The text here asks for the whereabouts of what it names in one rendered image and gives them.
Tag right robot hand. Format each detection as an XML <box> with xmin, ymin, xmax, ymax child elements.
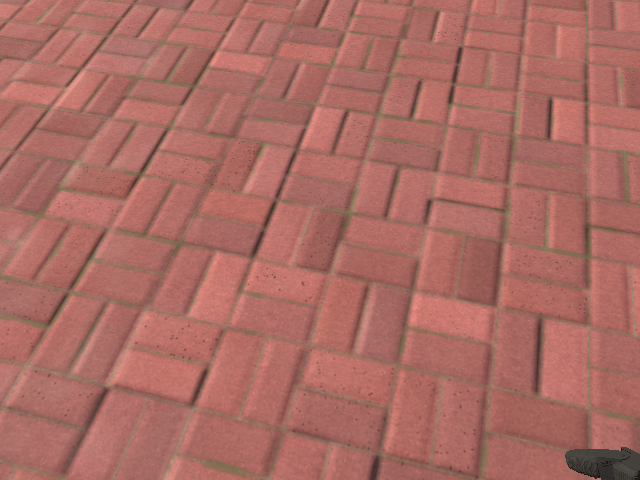
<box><xmin>565</xmin><ymin>447</ymin><xmax>640</xmax><ymax>480</ymax></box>

